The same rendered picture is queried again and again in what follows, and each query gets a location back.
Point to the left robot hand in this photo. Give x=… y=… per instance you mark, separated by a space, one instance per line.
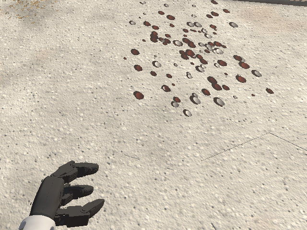
x=52 y=194

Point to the left robot forearm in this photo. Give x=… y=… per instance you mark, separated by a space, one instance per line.
x=37 y=222

